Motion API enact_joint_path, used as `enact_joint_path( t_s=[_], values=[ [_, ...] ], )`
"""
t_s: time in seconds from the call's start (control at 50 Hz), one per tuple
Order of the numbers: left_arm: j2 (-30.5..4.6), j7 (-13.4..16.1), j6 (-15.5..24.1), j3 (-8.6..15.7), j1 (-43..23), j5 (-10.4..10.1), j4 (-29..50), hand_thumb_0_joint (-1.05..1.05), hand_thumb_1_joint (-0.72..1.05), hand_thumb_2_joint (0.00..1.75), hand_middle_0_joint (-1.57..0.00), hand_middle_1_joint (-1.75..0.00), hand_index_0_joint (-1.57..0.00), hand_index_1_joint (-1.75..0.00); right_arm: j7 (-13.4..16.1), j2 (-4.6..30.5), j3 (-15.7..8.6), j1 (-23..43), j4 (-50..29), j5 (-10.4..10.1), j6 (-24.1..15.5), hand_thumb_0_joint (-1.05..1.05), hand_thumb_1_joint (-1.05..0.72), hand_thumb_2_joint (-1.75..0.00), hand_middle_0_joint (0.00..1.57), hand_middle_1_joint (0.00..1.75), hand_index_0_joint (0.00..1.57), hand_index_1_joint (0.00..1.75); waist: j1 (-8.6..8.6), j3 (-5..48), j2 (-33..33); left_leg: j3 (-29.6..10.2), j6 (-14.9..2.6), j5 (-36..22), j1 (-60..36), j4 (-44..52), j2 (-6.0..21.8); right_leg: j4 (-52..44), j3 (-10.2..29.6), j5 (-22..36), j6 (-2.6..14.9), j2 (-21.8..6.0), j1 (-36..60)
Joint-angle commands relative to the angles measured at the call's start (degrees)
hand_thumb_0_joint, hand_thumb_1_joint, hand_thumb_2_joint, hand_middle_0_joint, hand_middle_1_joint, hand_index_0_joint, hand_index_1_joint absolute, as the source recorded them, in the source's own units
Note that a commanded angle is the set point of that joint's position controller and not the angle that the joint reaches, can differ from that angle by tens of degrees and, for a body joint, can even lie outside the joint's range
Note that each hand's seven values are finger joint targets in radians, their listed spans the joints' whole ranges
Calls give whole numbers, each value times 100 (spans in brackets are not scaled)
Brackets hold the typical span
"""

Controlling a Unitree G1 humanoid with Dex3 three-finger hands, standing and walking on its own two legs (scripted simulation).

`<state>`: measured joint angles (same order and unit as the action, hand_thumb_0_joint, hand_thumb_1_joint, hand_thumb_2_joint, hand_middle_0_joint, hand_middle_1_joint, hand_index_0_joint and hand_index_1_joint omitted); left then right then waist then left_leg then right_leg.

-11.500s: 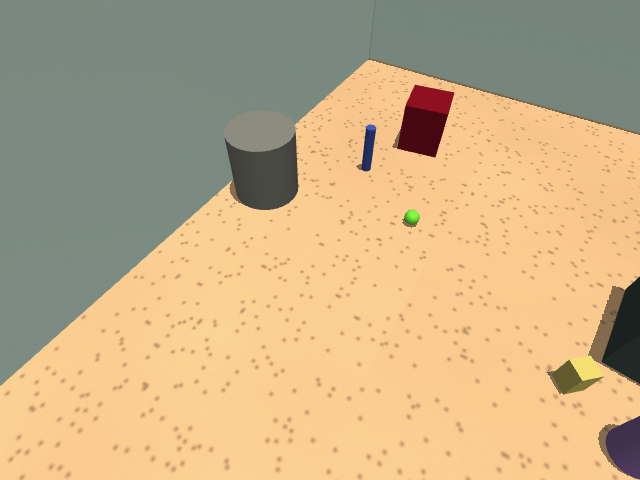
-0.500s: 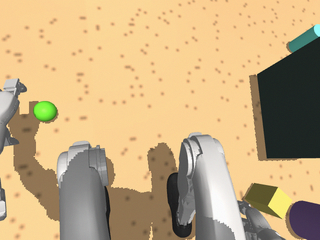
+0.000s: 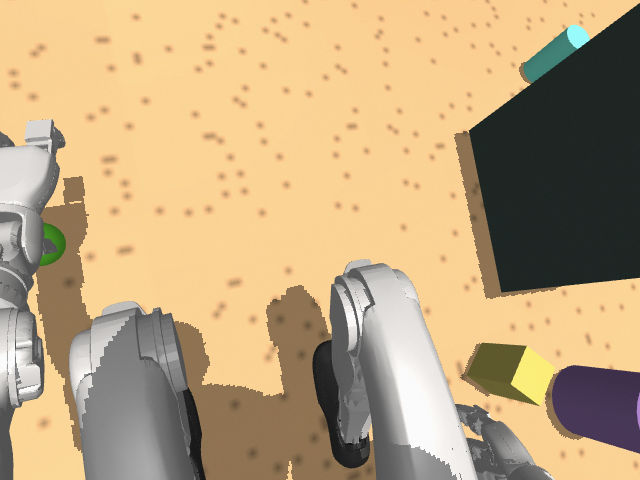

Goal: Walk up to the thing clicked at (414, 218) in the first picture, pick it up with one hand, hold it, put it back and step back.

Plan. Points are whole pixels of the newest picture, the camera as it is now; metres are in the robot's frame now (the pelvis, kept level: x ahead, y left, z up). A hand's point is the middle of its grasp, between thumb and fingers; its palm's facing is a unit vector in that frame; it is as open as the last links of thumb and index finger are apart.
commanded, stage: approach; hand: left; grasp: from above
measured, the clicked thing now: (39, 244) +0.43 +0.32 -0.29
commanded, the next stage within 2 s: close in in 0.18 s
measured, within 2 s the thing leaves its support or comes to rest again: neither
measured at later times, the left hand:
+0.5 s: hand out of the picture +0.39 +0.33 -0.20, palm faces -0.46 -0.12 -0.88, open 14.1 cm
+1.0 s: hand (29, 241) +0.43 +0.31 -0.24, palm faces -0.48 -0.13 -0.87, open 14.2 cm
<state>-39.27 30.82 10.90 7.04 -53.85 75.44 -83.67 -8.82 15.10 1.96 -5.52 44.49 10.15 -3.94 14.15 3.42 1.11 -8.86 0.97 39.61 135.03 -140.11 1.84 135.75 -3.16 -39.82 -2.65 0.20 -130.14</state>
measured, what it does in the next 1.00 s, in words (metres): stands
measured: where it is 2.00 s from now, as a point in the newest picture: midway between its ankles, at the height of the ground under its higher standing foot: (268, 447)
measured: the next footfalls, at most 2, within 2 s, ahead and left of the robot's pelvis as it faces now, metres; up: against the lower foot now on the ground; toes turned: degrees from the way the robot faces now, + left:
none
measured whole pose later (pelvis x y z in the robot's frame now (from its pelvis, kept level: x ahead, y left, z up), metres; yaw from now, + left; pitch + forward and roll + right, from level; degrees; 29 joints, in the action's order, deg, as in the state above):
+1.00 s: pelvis +0.00 +0.00 -0.02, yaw -3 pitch +30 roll -10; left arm -49.5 31.5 14.8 12.3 -51.9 73.9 -92.8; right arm -13.8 16.1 8.2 -5.8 44.1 14.8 -7.3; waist 16.5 -4.2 3.5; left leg -12.4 1.2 40.8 136.3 -145.9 1.7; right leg 139.1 -5.5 -39.6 -3.5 1.5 -130.5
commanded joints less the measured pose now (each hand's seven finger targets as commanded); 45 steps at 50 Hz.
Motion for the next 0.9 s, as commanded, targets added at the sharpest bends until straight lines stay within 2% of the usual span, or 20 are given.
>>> enact_joint_path(
  t_s=[0.0,0.06,0.1,0.2,0.28,0.36,0.4,0.44,0.5,0.54,0.58,0.6,0.64,0.72,0.74,0.76,0.8,0.82,0.84,0.88],
  values=[
    [-1770,-32,-478,221,-1591,-217,377,0,-58,102,-7,-103,-6,-103,58,1477,-346,-1175,-124,-116,-13,0,-91,-90,20,30,20,30,-142,3881,-1720,711,-298,-1051,-3081,1494,-172,-1433,-520,1436,433,149,1854],
    [-1668,-338,-596,131,-991,-478,12,0,-55,99,-7,-105,-7,-104,39,1405,-258,-1147,-204,-193,13,0,-91,-90,20,30,20,30,-190,3622,-1111,746,-389,-1129,-2593,1456,-200,-1553,-461,1559,361,189,2358],
    [-1918,-581,-523,192,-878,-595,152,0,-55,98,-7,-105,-8,-104,20,1431,-251,-1178,-258,-229,6,0,-91,-90,20,30,20,30,-206,3512,-968,762,-423,-1065,-2337,1407,-210,-1553,-415,1490,336,184,2585],
    [-2088,-971,34,329,-525,-779,401,0,-54,97,-7,-105,-9,-104,17,1469,-217,-1123,-295,-201,70,0,-91,-90,20,30,20,30,-268,3441,-706,701,-410,-991,-2183,1294,-202,-1561,-432,1377,303,203,2792],
    [-2217,-873,763,460,-831,-652,1015,0,-55,96,-6,-105,-8,-103,13,1513,-256,-1219,-218,-74,99,0,-90,-90,20,30,20,30,-253,3437,-1179,593,-290,-914,-2598,1288,-201,-1474,-528,1177,388,219,2490],
    [-1845,-423,1240,213,-1188,-434,1181,0,-54,96,-6,-104,-8,-102,35,1539,-339,-1194,-57,47,85,0,-90,-90,20,30,20,30,-8,3375,-1448,505,-202,-719,-2892,1136,-153,-1400,-584,948,413,224,1896],
    [-1871,-144,1301,228,-1321,-257,1168,0,-55,98,-6,-102,-7,-101,47,1599,-395,-1196,25,106,57,0,-90,-90,20,30,20,30,28,3466,-1741,453,-165,-771,-3207,1172,-132,-1289,-676,952,409,220,1642],
    [-1886,141,1242,255,-1291,-105,947,0,-55,100,-6,-101,-7,-100,32,1627,-418,-1094,70,144,26,0,-90,-90,20,30,20,30,-23,3417,-1966,429,-133,-748,-3395,1281,-127,-1145,-794,880,413,211,1322],
    [-1746,456,1002,139,-1380,103,599,0,-56,102,-7,-101,-6,-101,-13,1646,-405,-1032,153,212,-56,0,-90,-90,20,30,20,30,99,3286,-2053,442,-121,-791,-3481,1251,-127,-1036,-873,956,368,207,1143],
    [-1976,633,807,317,-1531,165,495,0,-56,102,-6,-98,-5,-99,-42,1694,-411,-957,199,230,-109,0,-90,-90,20,30,20,30,40,3340,-2190,439,-113,-819,-3464,1295,-128,-983,-889,1011,373,208,1045],
    [-1763,711,552,134,-1560,221,-115,0,-56,102,-6,-98,-5,-99,-123,1649,-319,-884,230,293,-181,0,-90,-90,20,30,20,30,185,3042,-2141,448,-126,-819,-3336,1234,-120,-909,-914,1065,347,214,945],
    [-1868,752,469,230,-1679,249,-184,0,-56,102,-6,-98,-5,-99,-152,1696,-266,-914,224,320,-199,0,-89,-90,20,30,20,30,239,3011,-2102,430,-145,-883,-3253,1218,-132,-888,-945,1151,315,214,995],
    [-1927,715,309,163,-1738,204,-544,0,-55,101,-6,-99,-5,-100,-217,1693,-183,-849,212,330,-283,0,-89,-90,20,30,20,30,266,2926,-2030,417,-166,-876,-3142,1129,-134,-844,-934,1195,313,215,1001],
    [-2173,588,133,316,-1484,125,-516,0,-51,97,-6,-102,-6,-101,-342,1722,-68,-848,72,394,-383,0,-89,-90,20,30,20,30,210,3127,-2100,466,-209,-1167,-3130,1003,-147,-804,-915,1476,289,247,1450],
    [-2399,565,111,512,-1371,73,-539,0,-52,97,-6,-102,-6,-102,-366,1775,-67,-858,35,402,-383,0,-89,-90,20,30,20,30,194,3244,-2068,451,-217,-1257,-3135,979,-139,-791,-910,1566,299,254,1593],
    [-2306,512,92,500,-1210,18,-637,0,-52,97,-5,-102,-6,-101,-386,1777,-48,-847,-53,382,-390,0,-89,-90,20,30,20,30,140,3218,-2037,435,-207,-1259,-3104,1036,-153,-765,-926,1530,308,243,1575],
    [-2482,427,96,597,-1095,-63,-742,0,-52,96,-5,-102,-6,-101,-424,1788,-21,-881,-64,412,-411,0,-90,-90,20,30,20,30,205,3081,-1866,458,-237,-1107,-2829,929,-127,-851,-888,1479,335,281,1711],
    [-2396,359,126,493,-1221,-86,-564,0,-52,96,-5,-102,-6,-101,-435,1772,25,-870,-158,387,-422,0,-89,-90,20,30,20,30,230,3029,-1856,452,-249,-1062,-2729,945,-143,-857,-870,1431,342,269,1722],
    [-2507,344,158,650,-1029,-168,-549,0,-53,96,-5,-102,-6,-101,-417,1807,11,-882,-153,387,-392,0,-89,-90,20,30,20,30,149,3147,-1819,428,-253,-1082,-2720,972,-128,-910,-884,1452,344,296,1842],
    [-2545,287,268,638,-988,-244,-383,0,-54,98,-5,-101,-5,-101,-402,1779,67,-852,-215,400,-379,0,-90,-90,20,30,20,30,133,3250,-1817,435,-256,-1103,-2706,923,-124,-956,-856,1490,341,303,2006]
  ],
)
